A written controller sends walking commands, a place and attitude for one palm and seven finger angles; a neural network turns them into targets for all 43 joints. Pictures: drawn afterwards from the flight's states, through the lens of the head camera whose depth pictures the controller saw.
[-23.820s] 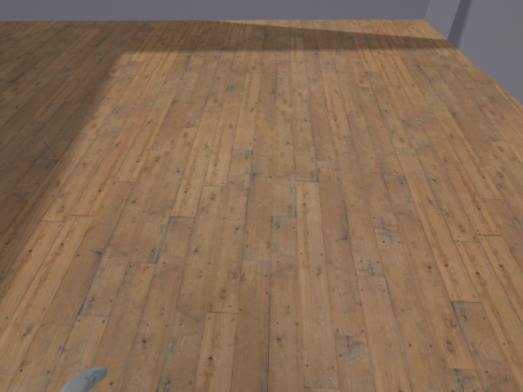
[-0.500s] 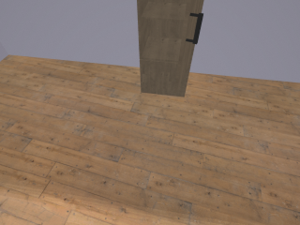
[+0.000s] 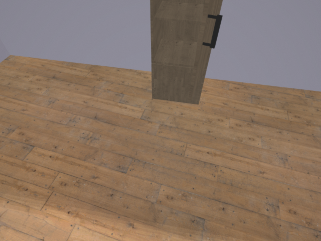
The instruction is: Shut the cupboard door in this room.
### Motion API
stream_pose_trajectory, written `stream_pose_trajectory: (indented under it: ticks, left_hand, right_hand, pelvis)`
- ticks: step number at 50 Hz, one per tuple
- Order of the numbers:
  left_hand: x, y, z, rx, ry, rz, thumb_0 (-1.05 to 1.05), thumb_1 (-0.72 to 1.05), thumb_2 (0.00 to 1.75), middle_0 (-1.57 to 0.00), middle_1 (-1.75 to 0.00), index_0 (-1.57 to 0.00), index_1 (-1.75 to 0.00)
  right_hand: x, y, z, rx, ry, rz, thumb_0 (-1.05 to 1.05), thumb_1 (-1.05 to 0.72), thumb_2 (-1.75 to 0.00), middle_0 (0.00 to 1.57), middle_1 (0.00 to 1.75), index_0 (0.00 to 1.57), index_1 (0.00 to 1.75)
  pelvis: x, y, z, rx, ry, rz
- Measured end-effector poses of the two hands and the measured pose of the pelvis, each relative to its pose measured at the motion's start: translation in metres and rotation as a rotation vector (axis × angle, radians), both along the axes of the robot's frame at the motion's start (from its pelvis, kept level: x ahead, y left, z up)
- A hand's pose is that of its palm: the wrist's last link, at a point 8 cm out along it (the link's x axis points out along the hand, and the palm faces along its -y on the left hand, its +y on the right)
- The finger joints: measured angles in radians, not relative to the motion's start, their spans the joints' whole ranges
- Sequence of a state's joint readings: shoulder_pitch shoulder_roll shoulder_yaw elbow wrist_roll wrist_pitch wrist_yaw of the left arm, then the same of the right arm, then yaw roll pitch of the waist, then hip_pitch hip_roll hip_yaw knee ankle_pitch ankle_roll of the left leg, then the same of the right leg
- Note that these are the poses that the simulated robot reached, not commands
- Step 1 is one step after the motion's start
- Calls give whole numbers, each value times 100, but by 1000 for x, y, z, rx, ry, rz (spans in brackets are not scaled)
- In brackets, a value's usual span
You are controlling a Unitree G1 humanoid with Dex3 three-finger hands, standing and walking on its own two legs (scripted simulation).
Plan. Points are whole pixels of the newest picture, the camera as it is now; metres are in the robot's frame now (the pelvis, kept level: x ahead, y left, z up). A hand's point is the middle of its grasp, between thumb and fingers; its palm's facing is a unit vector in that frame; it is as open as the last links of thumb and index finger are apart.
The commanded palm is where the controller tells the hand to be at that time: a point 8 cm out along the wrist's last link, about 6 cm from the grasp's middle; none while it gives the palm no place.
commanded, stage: look at it before walking up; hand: left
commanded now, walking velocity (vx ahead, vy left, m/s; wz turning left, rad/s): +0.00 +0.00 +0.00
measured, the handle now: (211, 31) +1.00 -0.18 +0.06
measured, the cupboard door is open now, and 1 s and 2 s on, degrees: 78 78 78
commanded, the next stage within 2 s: walk around to get in front in 0.22 s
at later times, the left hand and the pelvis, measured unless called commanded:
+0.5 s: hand out of the picture -0.01 +0.19 -0.18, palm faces -0.01 -0.98 -0.18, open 7.4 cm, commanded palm none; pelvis -0.01 +0.02 +0.00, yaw -3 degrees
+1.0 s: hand out of the picture +0.06 +0.16 -0.16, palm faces -0.25 -0.93 -0.27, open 7.4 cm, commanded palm none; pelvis -0.04 -0.02 +0.00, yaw -19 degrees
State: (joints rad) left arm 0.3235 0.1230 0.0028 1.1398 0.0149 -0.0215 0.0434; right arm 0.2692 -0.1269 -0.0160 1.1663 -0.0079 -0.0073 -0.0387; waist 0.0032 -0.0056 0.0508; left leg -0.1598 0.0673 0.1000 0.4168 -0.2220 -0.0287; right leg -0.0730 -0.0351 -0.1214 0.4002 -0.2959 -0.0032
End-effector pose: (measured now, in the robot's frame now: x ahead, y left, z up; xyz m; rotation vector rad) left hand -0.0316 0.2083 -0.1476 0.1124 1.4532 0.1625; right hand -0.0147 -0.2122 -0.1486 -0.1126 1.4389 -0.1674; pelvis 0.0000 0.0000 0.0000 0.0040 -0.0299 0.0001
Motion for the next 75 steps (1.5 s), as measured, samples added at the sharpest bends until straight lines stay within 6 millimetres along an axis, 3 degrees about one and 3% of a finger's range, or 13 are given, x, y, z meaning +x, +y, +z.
stream_pose_trajectory:
  ticks: [20, 28, 33, 39, 48, 54, 59, 65, 70, 75]
  left_hand:
    - [14, 20, -1, 5, -27, -23, 0, 91, 90, -20, -30, -20, -30]
    - [23, 37, -9, 12, 6, -79, 0, 91, 90, -20, -30, -20, -30]
    - [45, 44, -6, 62, -15, -146, 0, 91, 90, -20, -30, -20, -30]
    - [80, 31, 4, 130, -142, -219, 0, 91, 90, -20, -30, -20, -30]
    - [91, 5, 21, 100, -146, -312, 0, 91, 90, -20, -30, -20, -30]
    - [103, 3, 19, 68, -153, -370, 0, 90, 90, -21, -30, -20, -30]
    - [115, 16, 12, 53, -151, -417, 0, 90, 90, -21, -30, -21, -30]
    - [142, 47, -6, 37, -138, -487, 0, 90, 90, -21, -30, -21, -30]
    - [177, 58, -5, 24, -152, -565, 1, 91, 90, -20, -30, -20, -30]
    - [209, 53, 5, 14, -187, -646, 1, 91, 90, -20, -30, -20, -30]
  right_hand:
    - [0, 9, 3, -15, -10, -10, 0, -92, -90, 20, 30, 20, 30]
    - [-2, 3, -3, -50, -48, -85, 0, -92, -90, 20, 30, 20, 30]
    - [-9, -9, -12, -45, -91, -138, 0, -91, -90, 20, 30, 20, 30]
    - [-15, -38, -34, -17, -118, -185, 0, -91, -90, 20, 30, 20, 30]
    - [6, -73, 1, -69, -238, -224, 0, -91, -90, 20, 30, 20, 30]
    - [6, -82, 15, -129, -277, -255, 0, -91, -90, 20, 30, 20, 30]
    - [1, -72, 23, -169, -287, -285, 0, -91, -90, 20, 30, 19, 30]
    - [-14, -40, 29, -218, -311, -342, 0, -91, -90, 20, 30, 20, 30]
    - [-54, -1, 36, -221, -246, -412, 0, -91, -90, 20, 30, 20, 30]
    - [-93, 30, 37, -205, -175, -509, 0, -91, -90, 20, 30, 20, 30]
  pelvis:
    - [-2, 14, 0, -4, 1, -13]
    - [-15, 19, -9, 0, 12, -91]
    - [-26, 12, -15, 22, 14, -160]
    - [-33, -10, -27, 23, 14, -220]
    - [-43, -19, -5, 49, 31, -317]
    - [-43, -11, -3, 37, 43, -378]
    - [-41, 5, -4, 25, 48, -430]
    - [-36, 37, -12, 1, 59, -494]
    - [-32, 55, -7, -19, 41, -569]
    - [-26, 63, 0, -36, 49, -635]
